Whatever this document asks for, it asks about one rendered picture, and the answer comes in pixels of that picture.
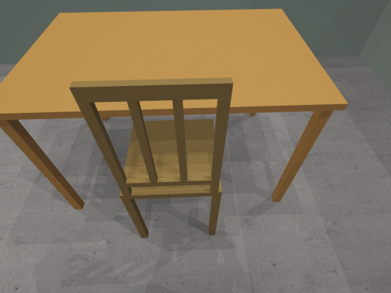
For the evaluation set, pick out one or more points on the table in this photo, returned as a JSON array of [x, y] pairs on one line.
[[272, 68]]

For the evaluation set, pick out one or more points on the chair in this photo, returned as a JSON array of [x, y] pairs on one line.
[[169, 158]]

